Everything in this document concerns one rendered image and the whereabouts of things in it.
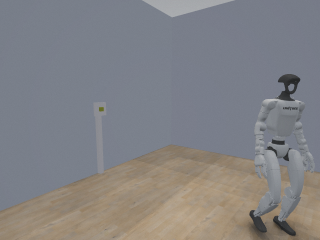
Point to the left robot hand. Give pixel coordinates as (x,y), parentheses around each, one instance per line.
(307,156)

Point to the panel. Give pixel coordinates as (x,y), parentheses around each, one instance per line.
(99,136)

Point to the left robot forearm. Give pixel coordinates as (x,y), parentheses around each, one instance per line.
(302,143)

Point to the right robot hand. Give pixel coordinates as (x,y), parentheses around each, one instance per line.
(260,161)

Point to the robot torso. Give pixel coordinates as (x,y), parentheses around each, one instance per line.
(281,122)

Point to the robot left foot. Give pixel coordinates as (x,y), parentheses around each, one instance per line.
(284,226)

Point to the right robot forearm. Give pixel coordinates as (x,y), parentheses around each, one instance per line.
(259,140)

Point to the robot left upper arm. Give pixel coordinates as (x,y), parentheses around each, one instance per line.
(298,125)

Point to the robot right upper arm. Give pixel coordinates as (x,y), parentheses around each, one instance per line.
(266,106)

